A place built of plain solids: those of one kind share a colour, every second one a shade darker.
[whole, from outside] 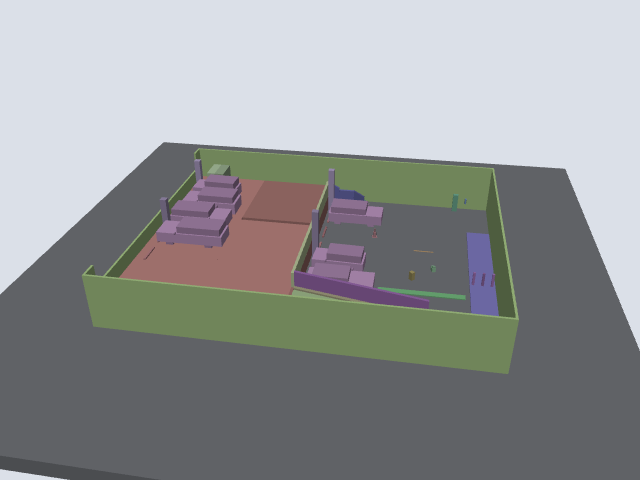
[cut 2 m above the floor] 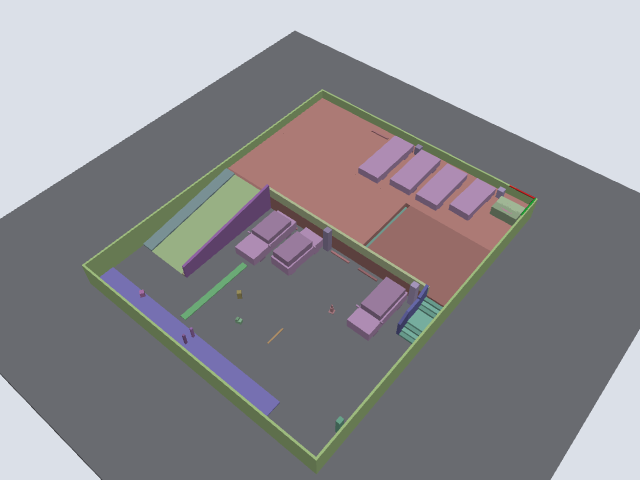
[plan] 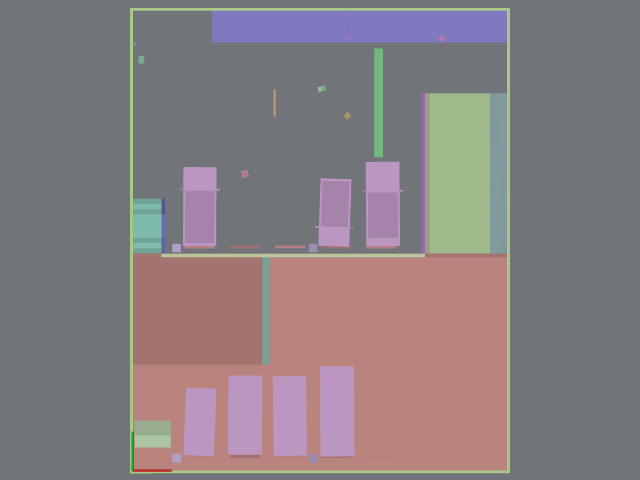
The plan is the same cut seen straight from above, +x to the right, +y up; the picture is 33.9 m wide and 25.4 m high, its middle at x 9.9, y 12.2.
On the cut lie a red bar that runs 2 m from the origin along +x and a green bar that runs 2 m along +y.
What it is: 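An open-sided split-level car park deck of the 2000s; 19.8 x 24.3 m, two half-decks side by side, the upper one 1.24 m above the lower, 2.47 m to the soffit over the upper one; a stair core of 8 risers of 0.155 m and treads of 0.28 m with a mid landing; a car ramp of 1 in 6.8; drive aisles of 6.36 and 6.28 m, bays of 2.41 x 4.8 m, a walkway of 1.69 m with a kerb of about 0.12 m, a stair door of 0.92 x 2.1 m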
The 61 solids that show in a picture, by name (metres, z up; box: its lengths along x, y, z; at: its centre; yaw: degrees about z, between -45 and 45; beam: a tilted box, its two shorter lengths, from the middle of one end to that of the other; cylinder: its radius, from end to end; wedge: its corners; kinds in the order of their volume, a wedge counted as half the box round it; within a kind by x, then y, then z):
{
 "upper_deck_1": {"box": [6.86, 5.7, 1.29], "at": [3.43, 8.44, 0.59]},
 "upper_deck_2": {"box": [19.8, 5.6, 1.29], "at": [9.9, 2.8, 0.59]},
 "upper_deck_3": {"box": [19.8, 0.2, 1.29], "at": [9.9, 11.38, 0.59]},
 "upper_deck_4": {"box": [12.6, 5.7, 1.29], "at": [13.5, 8.44, 0.59]},
 "car_1": {"box": [1.56, 2.77, 0.5], "at": [3.54, 13.43, 1.18], "yaw": -0.3},
 "car_2": {"box": [1.76, 4.18, 0.74], "at": [3.54, 13.97, 0.55], "yaw": -0.3},
 "car_3": {"box": [1.62, 3.58, 0.78], "at": [3.55, 2.58, 1.81], "yaw": -2.2},
 "car_4": {"box": [1.42, 2.41, 0.57], "at": [3.57, 3.02, 2.49], "yaw": -2.2},
 "car_5": {"box": [1.79, 4.18, 0.85], "at": [5.94, 2.94, 1.85], "yaw": -0.1},
 "car_6": {"box": [1.59, 2.75, 0.52], "at": [5.94, 3.49, 2.53], "yaw": -0.1},
 "car_7": {"box": [1.76, 4.21, 0.75], "at": [8.3, 2.89, 1.8], "yaw": 0.6},
 "car_8": {"box": [1.56, 2.84, 0.49], "at": [8.31, 2.31, 2.41], "yaw": 0.6},
 "car_9": {"box": [1.64, 3.58, 0.77], "at": [10.69, 13.65, 0.56], "yaw": -1.9},
 "car_10": {"box": [1.44, 2.42, 0.54], "at": [10.7, 14.1, 1.22], "yaw": -1.9},
 "car_11": {"box": [1.8, 4.76, 0.75], "at": [10.81, 3.13, 1.79], "yaw": 0.2},
 "car_12": {"box": [1.6, 3.11, 0.5], "at": [10.81, 3.81, 2.42], "yaw": 0.2},
 "car_13": {"box": [1.59, 2.4, 0.43], "at": [13.23, 13.51, 1.11], "yaw": 0.5},
 "car_14": {"box": [1.79, 4.47, 0.71], "at": [13.23, 14.11, 0.53], "yaw": 0.5},
 "wall_1": {"box": [0.15, 24.63, 3.79], "at": [-0.07, 12.16, 1.84]},
 "wall_2": {"box": [1.15, 0.15, 3.79], "at": [0.42, -0.07, 1.84]},
 "wall_3": {"box": [17.8, 0.15, 2.36], "at": [9.9, -0.07, 1.13]},
 "wall_4": {"box": [20.1, 0.15, 3.79], "at": [9.9, 24.41, 1.84]},
 "wall_5": {"box": [1.15, 0.15, 3.79], "at": [19.38, -0.07, 1.84]},
 "wall_6": {"box": [0.15, 24.63, 3.79], "at": [19.88, 12.16, 1.84]},
 "car_ramp_1": {"wedge": [[15.46, 11.48, -0.05], [15.46, 11.48, 1.24], [15.46, 19.96, -0.05], [15.46, 19.96, 0.0], [19.8, 11.48, -0.05], [19.8, 11.48, 1.24], [19.8, 19.96, -0.05], [19.8, 19.96, 0.0]]},
 "stair_step_1": {"box": [1.51, 0.33, 1.14], "at": [0.76, 11.6, 0.52]},
 "stair_step_2": {"box": [1.51, 0.61, 0.98], "at": [0.76, 11.73, 0.44]},
 "stair_step_3": {"box": [1.51, 0.89, 0.82], "at": [0.76, 11.88, 0.36]},
 "stair_step_4": {"box": [1.51, 2.12, 0.67], "at": [0.76, 12.49, 0.28]},
 "stair_step_5": {"box": [1.51, 2.4, 0.52], "at": [0.76, 12.63, 0.21]},
 "stair_step_6": {"box": [1.51, 2.68, 0.36], "at": [0.76, 12.77, 0.13]},
 "stair_step_7": {"box": [1.51, 2.96, 0.2], "at": [0.76, 12.91, 0.05]},
 "ramp_footway_1": {"wedge": [[18.9, 11.48, -0.05], [18.9, 11.48, 1.36], [18.9, 19.96, -0.05], [18.9, 19.96, 0.12], [19.8, 11.48, -0.05], [19.8, 11.48, 1.36], [19.8, 19.96, -0.05], [19.8, 19.96, 0.12]]},
 "walkway_1": {"box": [15.6, 1.69, 0.15], "at": [12.0, 23.48, 0.03]},
 "bike_hold_1": {"box": [1.92, 0.76, 1.29], "at": [1.05, 1.6, 1.83]},
 "bike_hold_2": {"box": [1.92, 0.76, 1.29], "at": [1.05, 2.25, 1.83]},
 "split_parapet_1": {"box": [13.95, 0.2, 1.13], "at": [8.48, 11.38, 1.75]},
 "column_1": {"box": [0.45, 0.45, 2.52], "at": [2.31, 0.65, 2.45]},
 "column_2": {"box": [0.45, 0.45, 3.76], "at": [2.31, 11.78, 1.83]},
 "column_3": {"box": [0.45, 0.45, 2.52], "at": [9.54, 0.65, 2.45]},
 "column_4": {"box": [0.45, 0.45, 3.76], "at": [9.54, 11.78, 1.83]},
 "ramp_guard_1": {"wedge": [[15.26, 11.48, -0.05], [15.26, 11.48, 2.41], [15.26, 19.96, -0.05], [15.26, 19.96, 1.17], [15.46, 11.48, -0.05], [15.46, 11.48, 2.41], [15.46, 19.96, -0.05], [15.46, 19.96, 1.17]]},
 "drain_bed_1": {"box": [0.37, 5.7, 0.89], "at": [7.03, 8.44, 0.4]},
 "ramp_kerb_1": {"wedge": [[15.46, 11.48, -0.05], [15.46, 11.48, 1.36], [15.46, 19.96, -0.05], [15.46, 19.96, 0.12], [15.71, 11.48, -0.05], [15.71, 11.48, 1.36], [15.71, 19.96, -0.05], [15.71, 19.96, 0.12]]},
 "stair_guard_1": {"wedge": [[1.51, 11.48, -0.05], [1.51, 11.48, 2.29], [1.51, 12.32, -0.05], [1.51, 12.32, 1.82], [1.71, 11.48, -0.05], [1.71, 11.48, 2.29], [1.71, 12.32, -0.05], [1.71, 12.32, 1.82]]},
 "stair_guard_2": {"wedge": [[1.51, 13.55, -0.05], [1.51, 13.55, 1.67], [1.51, 14.39, -0.05], [1.51, 14.39, 1.21], [1.71, 13.55, -0.05], [1.71, 13.55, 1.67], [1.71, 14.39, -0.05], [1.71, 14.39, 1.21]]},
 "stair_guard_3": {"box": [0.2, 1.23, 1.72], "at": [1.61, 12.94, 0.81]},
 "wheelstop_1": {"box": [1.6, 0.15, 0.15], "at": [3.52, 0.75, 1.26]},
 "wheelstop_2": {"box": [1.6, 0.15, 0.15], "at": [3.52, 11.83, 0.03]},
 "wheelstop_3": {"box": [1.6, 0.15, 0.15], "at": [5.92, 0.75, 1.26]},
 "wheelstop_4": {"box": [1.6, 0.15, 0.15], "at": [5.92, 11.83, 0.03]},
 "wheelstop_5": {"box": [1.6, 0.15, 0.15], "at": [8.34, 0.75, 1.26]},
 "wheelstop_6": {"box": [1.6, 0.15, 0.15], "at": [8.34, 11.83, 0.03]},
 "wheelstop_7": {"box": [1.6, 0.15, 0.15], "at": [10.74, 0.75, 1.26]},
 "wheelstop_8": {"box": [1.6, 0.15, 0.15], "at": [10.74, 11.83, 0.03]},
 "wheelstop_9": {"box": [1.6, 0.15, 0.15], "at": [13.15, 0.75, 1.26]},
 "wheelstop_10": {"box": [1.6, 0.15, 0.15], "at": [13.15, 11.83, 0.03]},
 "hump_1": {"box": [0.47, 5.76, 0.12], "at": [13.0, 19.46, 0.01]},
 "pay_station_1": {"box": [0.3, 0.4, 1.5], "at": [0.45, 21.74, 0.7]},
 "wet_floor_sign_1": {"box": [0.28, 0.31, 0.65], "at": [11.35, 18.77, 0.27], "yaw": -44.6},
 "cable_cover_1": {"box": [0.11, 1.44, 0.07], "at": [7.5, 19.46, -0.02]}
}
